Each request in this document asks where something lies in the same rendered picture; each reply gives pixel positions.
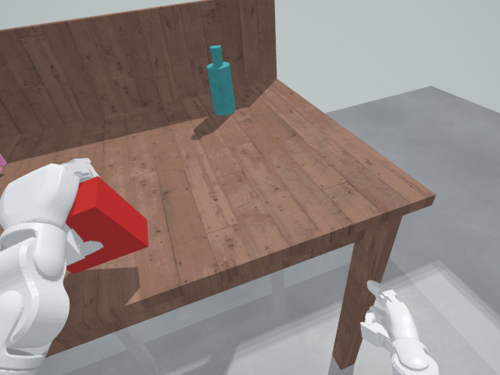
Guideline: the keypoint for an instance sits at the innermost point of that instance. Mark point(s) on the left robot forearm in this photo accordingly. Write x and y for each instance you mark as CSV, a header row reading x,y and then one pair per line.
x,y
34,305

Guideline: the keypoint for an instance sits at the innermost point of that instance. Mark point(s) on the right robot forearm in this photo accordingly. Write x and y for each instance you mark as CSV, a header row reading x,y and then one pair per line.
x,y
411,357

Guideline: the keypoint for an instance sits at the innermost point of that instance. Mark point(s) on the robot left hand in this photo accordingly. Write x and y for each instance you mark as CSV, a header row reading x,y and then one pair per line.
x,y
46,195

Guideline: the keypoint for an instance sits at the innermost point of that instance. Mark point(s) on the sponge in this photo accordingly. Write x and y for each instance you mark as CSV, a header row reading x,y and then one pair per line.
x,y
100,214

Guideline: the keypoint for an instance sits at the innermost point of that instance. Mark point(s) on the table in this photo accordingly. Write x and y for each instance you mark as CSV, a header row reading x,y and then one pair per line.
x,y
228,199

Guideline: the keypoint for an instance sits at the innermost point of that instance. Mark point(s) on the robot right hand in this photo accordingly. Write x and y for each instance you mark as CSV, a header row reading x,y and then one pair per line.
x,y
393,323

